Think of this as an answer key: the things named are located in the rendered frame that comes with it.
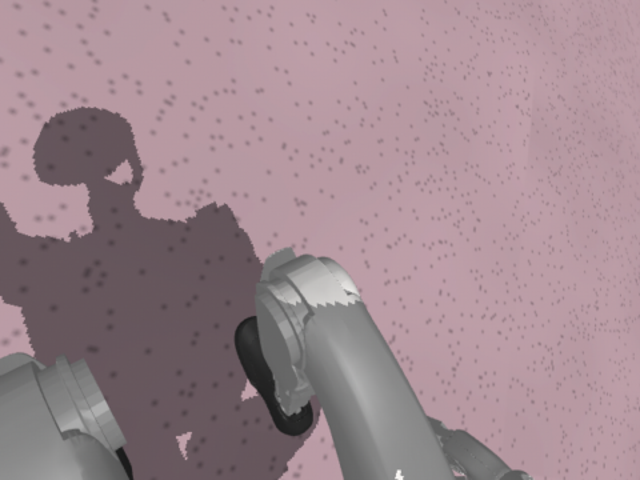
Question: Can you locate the left robot foot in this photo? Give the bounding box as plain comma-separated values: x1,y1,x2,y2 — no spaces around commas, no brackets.
115,447,133,480

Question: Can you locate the right robot hand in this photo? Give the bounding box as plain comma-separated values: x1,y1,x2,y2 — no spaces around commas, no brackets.
427,416,513,480

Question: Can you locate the right robot foot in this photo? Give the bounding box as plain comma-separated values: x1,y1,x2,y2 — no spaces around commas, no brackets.
234,316,313,436

